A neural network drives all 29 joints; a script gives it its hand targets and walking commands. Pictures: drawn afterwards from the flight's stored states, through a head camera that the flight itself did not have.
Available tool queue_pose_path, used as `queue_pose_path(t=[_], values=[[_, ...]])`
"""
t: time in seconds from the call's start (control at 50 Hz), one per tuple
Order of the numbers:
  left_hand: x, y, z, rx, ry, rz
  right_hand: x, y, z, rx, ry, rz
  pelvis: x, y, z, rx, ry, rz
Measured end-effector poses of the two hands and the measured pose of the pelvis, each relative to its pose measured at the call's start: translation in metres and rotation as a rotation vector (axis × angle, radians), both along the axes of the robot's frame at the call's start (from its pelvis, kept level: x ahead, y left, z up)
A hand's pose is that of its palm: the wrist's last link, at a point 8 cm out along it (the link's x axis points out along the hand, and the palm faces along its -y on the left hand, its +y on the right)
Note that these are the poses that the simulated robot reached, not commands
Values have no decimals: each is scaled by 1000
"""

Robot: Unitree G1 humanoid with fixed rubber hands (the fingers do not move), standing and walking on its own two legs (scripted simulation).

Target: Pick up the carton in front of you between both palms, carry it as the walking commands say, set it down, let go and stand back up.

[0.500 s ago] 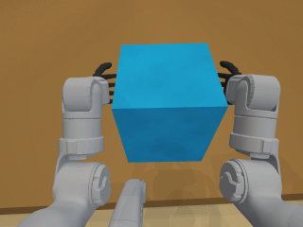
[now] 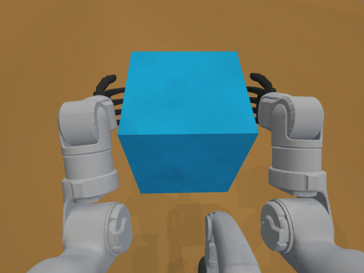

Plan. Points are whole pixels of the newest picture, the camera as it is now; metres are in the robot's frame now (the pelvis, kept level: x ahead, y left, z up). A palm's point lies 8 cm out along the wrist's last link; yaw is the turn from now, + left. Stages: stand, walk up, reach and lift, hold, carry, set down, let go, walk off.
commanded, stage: carry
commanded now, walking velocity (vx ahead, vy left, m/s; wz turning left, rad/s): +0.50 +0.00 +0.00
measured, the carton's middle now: (184, 128) +0.40 -0.02 +0.11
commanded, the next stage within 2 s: none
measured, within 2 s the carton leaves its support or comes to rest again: neither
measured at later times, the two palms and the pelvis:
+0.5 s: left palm out of the picture +0.66 +0.13 +0.30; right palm out of the picture +0.67 -0.17 +0.29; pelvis +0.29 -0.03 +0.11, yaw +1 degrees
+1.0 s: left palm out of the picture +0.92 +0.14 +0.24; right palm out of the picture +0.91 -0.16 +0.24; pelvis +0.56 -0.01 +0.12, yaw -1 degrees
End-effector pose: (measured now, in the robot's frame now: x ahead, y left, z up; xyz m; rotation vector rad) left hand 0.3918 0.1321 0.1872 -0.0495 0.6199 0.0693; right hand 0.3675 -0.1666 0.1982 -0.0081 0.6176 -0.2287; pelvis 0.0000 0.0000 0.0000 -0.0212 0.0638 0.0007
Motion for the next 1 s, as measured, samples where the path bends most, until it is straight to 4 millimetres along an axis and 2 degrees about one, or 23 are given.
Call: queue_pose_path(t=[0.06,0.12,0.18,0.26,0.34,0.46,0.54,0.6,0.66,0.76,0.88,1.0], values=[[42,4,10,15,16,27,54,3,10,-1,17,37,49,-12,4,-25,16,5],[79,12,11,43,57,85,113,10,11,6,57,108,100,-30,9,-26,-6,7],[102,18,8,59,118,126,161,21,6,41,117,183,132,-42,26,-18,-25,13],[129,19,16,61,172,144,196,24,12,71,171,195,167,-47,58,-21,-34,19],[170,13,46,48,126,143,232,16,40,76,124,178,202,-49,84,-3,-31,29],[243,0,101,54,31,111,288,1,87,85,28,140,266,-39,104,6,-7,23],[291,-3,117,76,45,70,326,-2,102,75,42,115,318,-26,109,8,7,14],[327,2,116,87,69,46,358,3,103,59,67,108,360,-13,108,12,11,6],[367,13,108,82,73,20,391,13,98,28,74,99,398,0,97,23,5,-11],[415,19,78,55,175,-4,425,20,68,2,177,73,440,8,106,16,13,-11],[466,18,56,52,217,-6,473,19,46,11,219,63,490,6,121,11,26,-10],[530,7,54,52,157,20,543,7,41,30,157,70,556,-11,121,23,33,-22]])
